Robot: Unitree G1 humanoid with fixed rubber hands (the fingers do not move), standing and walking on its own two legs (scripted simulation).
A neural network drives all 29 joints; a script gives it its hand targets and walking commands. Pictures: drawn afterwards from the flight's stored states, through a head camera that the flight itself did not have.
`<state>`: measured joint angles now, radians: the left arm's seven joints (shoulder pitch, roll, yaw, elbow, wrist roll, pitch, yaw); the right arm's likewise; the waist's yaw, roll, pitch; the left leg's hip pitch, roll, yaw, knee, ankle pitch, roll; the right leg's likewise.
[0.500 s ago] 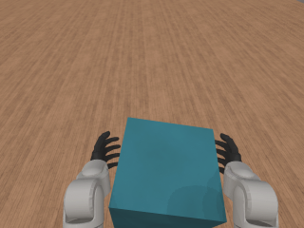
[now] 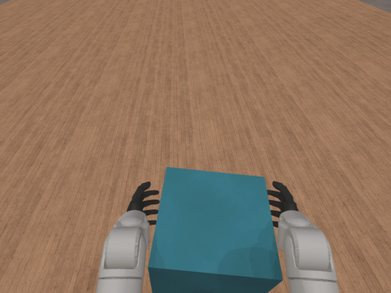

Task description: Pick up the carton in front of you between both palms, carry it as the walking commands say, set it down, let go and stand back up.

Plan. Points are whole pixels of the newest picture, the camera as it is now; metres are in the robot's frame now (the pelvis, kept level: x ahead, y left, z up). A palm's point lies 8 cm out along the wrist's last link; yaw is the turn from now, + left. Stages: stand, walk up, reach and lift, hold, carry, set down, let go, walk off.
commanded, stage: carry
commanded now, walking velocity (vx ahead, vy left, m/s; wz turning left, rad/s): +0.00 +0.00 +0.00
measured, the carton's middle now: (207, 242) +0.27 +0.01 -0.03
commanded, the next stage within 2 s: hold in 1.04 s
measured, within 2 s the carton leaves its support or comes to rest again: neither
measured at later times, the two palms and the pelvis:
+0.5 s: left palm (133, 229) +0.25 +0.16 +0.04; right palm (285, 229) +0.26 -0.14 +0.04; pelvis -0.03 +0.01 +0.00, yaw +0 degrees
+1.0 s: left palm (129, 234) +0.24 +0.16 +0.04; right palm (283, 234) +0.25 -0.14 +0.04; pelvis -0.04 +0.01 +0.00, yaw +0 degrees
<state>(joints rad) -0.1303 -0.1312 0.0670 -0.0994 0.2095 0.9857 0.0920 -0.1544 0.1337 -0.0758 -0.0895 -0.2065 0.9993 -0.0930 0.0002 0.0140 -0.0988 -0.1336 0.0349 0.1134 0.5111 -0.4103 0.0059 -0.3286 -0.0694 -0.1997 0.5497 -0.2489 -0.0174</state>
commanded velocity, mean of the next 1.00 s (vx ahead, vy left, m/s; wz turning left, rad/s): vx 0.00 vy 0.00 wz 0.00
